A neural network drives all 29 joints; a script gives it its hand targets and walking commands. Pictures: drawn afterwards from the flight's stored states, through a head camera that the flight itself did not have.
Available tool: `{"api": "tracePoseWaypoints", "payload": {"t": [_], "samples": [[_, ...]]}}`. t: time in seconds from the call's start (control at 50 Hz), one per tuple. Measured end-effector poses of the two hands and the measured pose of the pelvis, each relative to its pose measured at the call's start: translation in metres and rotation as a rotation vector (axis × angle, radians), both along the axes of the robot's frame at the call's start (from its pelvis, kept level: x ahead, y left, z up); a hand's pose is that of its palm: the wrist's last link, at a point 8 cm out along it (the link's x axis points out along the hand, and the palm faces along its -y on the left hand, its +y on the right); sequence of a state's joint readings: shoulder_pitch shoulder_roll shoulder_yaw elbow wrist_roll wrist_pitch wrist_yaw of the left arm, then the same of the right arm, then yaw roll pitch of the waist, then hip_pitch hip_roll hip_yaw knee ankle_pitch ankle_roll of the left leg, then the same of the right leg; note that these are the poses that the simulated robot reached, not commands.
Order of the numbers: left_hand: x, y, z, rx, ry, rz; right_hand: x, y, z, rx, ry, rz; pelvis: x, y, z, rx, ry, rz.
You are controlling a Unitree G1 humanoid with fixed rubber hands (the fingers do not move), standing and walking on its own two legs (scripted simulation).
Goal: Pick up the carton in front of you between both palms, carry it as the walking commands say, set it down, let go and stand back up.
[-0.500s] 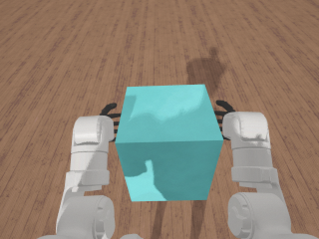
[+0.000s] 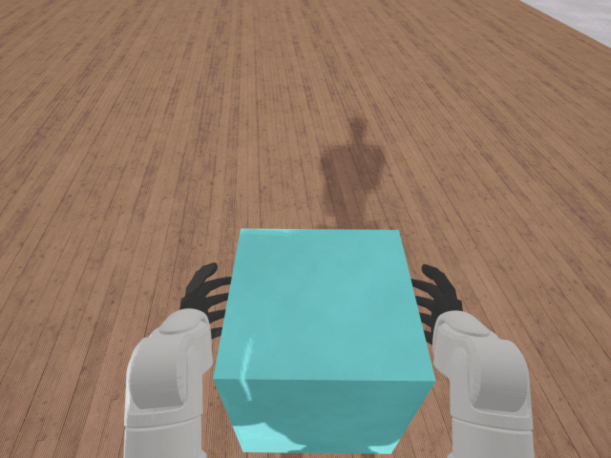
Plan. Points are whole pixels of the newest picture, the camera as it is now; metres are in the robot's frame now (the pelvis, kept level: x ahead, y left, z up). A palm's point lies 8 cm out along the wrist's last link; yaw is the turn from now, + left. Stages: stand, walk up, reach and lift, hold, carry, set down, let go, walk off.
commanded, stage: carry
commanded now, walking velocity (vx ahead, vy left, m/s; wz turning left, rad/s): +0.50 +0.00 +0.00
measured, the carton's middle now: (318, 344) +0.28 +0.00 +0.00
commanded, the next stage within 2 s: none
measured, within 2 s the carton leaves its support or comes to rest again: neither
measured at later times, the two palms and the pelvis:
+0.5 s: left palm (250, 179) +0.56 +0.11 +0.07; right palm (411, 176) +0.58 -0.19 +0.06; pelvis +0.31 -0.06 +0.00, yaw +4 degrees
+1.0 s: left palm (243, 95) +0.88 +0.16 +0.07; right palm (367, 95) +0.88 -0.14 +0.08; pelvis +0.61 +0.01 +0.00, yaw +0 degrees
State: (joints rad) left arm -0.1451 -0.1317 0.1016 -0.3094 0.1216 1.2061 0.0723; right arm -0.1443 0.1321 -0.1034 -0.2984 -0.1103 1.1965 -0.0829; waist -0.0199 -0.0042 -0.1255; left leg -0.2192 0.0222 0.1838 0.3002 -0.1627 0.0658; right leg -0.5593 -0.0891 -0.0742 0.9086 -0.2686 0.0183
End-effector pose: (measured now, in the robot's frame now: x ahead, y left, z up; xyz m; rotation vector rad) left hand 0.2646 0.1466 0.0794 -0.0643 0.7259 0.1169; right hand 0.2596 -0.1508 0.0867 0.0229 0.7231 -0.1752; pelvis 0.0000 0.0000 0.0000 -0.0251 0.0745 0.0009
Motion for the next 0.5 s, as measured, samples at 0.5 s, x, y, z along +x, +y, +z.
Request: {"api": "tracePoseWaypoints", "payload": {"t": [0.5], "samples": [[0.290, -0.037, -0.010, 0.064, 0.054, 0.111, 0.325, -0.036, -0.026, 0.048, 0.052, 0.117, 0.314, -0.061, -0.003, 0.043, 0.000, 0.065]]}}
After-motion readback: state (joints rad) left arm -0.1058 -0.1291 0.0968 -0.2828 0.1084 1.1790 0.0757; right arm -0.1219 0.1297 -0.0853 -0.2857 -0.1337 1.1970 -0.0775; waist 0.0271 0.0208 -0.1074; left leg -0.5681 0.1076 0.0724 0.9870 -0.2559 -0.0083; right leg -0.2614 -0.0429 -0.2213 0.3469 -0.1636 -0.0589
